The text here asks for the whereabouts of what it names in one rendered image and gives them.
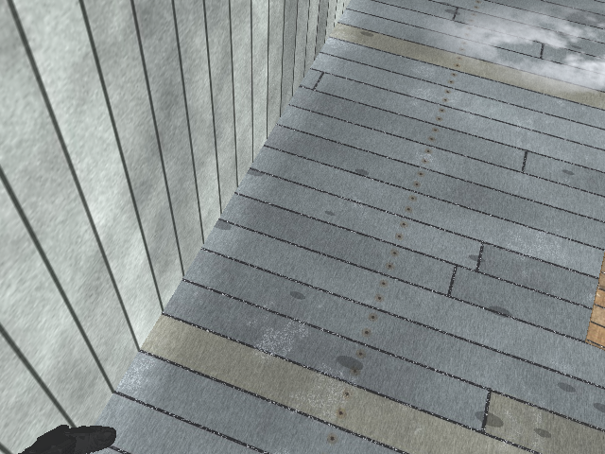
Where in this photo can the left robot hand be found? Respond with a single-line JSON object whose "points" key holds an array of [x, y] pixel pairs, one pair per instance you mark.
{"points": [[65, 440]]}

